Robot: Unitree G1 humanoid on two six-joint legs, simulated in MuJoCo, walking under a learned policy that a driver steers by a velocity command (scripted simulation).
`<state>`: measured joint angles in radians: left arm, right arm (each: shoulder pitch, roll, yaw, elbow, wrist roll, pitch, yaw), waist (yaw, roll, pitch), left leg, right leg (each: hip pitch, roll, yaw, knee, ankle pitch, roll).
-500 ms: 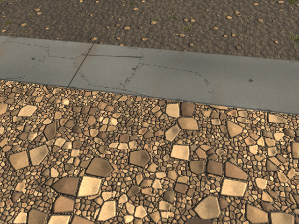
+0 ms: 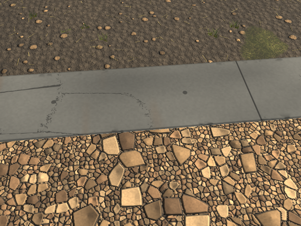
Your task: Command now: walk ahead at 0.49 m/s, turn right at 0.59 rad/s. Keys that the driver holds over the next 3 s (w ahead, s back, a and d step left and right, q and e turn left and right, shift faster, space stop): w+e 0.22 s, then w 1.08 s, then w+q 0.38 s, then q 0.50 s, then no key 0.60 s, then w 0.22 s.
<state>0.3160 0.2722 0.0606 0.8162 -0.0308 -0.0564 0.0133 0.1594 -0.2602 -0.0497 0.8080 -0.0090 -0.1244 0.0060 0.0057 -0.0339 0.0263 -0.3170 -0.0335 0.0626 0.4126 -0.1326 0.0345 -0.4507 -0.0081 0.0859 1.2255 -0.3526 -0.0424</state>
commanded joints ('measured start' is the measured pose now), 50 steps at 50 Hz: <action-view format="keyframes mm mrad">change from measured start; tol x32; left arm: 1 27 30 12 -84 -4 5 -6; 15 -322 30 -5 -274 7 -1 -65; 21 191 250 77 -173 18 -5 -35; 50 18 147 15 -66 -15 -55 -15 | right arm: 1 31 -83 -23 -22 0 -14 4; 20 248 -61 12 0 -6 30 3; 41 -230 -74 3 -118 24 20 44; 50 183 -159 -34 -17 26 19 32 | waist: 1 -1 109 -42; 16 -60 99 42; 21 117 -163 -467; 38 66 -28 38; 50 -103 171 -200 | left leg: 1 160 284 -255 -260 36 171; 14 321 316 38 -238 187 128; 18 332 294 118 118 672 79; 20 -314 93 126 793 -190 -35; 22 -496 90 -126 993 -379 -11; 42 -369 111 -76 122 140 13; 46 132 46 -18 105 101 97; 48 719 427 -778 -48 -144 317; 50 515 372 -618 -129 -254 223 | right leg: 1 -182 -122 29 -7 61 3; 18 155 46 -189 -691 221 -104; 21 881 -396 723 -893 152 -368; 26 341 -221 202 -985 409 -224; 36 330 -166 -2 -1089 380 -177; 46 427 -154 -52 -608 794 -78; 48 -176 95 -7 23 -224 14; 50 -335 -20 36 102 -109 -14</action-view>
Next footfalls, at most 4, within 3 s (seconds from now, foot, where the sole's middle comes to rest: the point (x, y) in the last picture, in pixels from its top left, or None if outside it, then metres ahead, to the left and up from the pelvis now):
0.38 right None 0.34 -0.19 -0.77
0.92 left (165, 176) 0.70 -0.04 -0.77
1.48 right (221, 135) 0.94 -0.34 -0.77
1.96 left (175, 96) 1.22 -0.11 -0.77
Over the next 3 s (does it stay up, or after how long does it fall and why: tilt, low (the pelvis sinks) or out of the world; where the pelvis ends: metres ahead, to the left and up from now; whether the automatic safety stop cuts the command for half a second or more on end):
stays up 1.16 -0.24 0.00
